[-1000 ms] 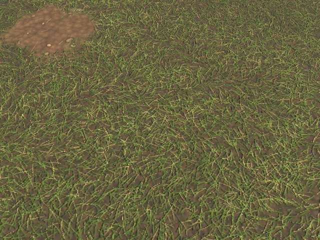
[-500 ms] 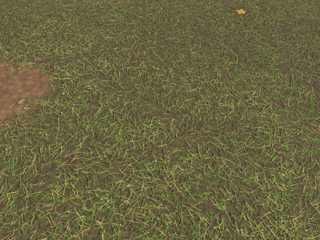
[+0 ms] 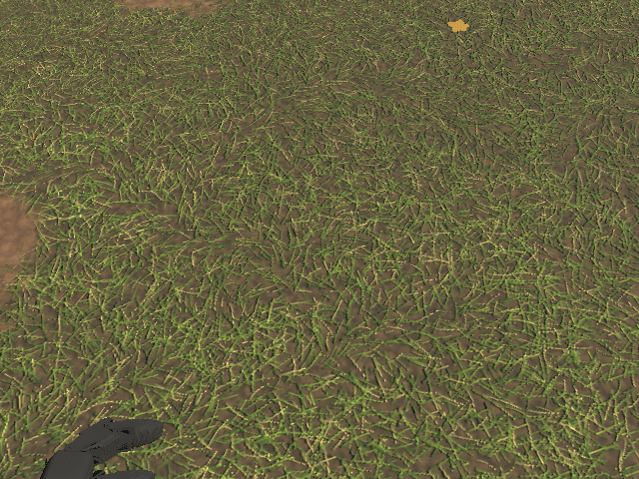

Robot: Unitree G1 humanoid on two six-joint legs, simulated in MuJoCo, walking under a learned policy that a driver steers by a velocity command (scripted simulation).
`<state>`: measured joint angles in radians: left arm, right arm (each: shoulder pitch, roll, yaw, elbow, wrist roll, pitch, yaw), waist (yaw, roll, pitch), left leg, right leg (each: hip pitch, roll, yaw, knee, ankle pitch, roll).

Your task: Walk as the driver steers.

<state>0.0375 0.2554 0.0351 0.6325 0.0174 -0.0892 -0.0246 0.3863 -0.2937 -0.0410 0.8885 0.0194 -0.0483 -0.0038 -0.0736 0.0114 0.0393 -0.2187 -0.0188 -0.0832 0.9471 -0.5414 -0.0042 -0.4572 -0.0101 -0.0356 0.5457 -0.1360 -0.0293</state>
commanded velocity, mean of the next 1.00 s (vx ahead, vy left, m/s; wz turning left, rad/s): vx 0.08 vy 0.00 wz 0.46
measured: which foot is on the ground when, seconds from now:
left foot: up 0.00-0.38, down 0.40-0.84, up 0.86-1.00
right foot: down 0.00-0.40, up 0.42-0.82, down 0.84-1.00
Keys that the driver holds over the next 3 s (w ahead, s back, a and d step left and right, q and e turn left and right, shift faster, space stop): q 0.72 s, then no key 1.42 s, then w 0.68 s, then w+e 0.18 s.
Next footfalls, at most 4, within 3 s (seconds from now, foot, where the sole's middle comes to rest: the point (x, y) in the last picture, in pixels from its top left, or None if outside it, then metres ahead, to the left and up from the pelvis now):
0.40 left None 0.19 0.15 -0.76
0.84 right None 0.25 -0.08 -0.76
1.14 left None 0.09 0.14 -0.76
2.82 left None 0.44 0.32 -0.76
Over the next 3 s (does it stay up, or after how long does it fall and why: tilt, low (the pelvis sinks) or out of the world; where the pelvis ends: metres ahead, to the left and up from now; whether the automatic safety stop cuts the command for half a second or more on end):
stays up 0.41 0.21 0.01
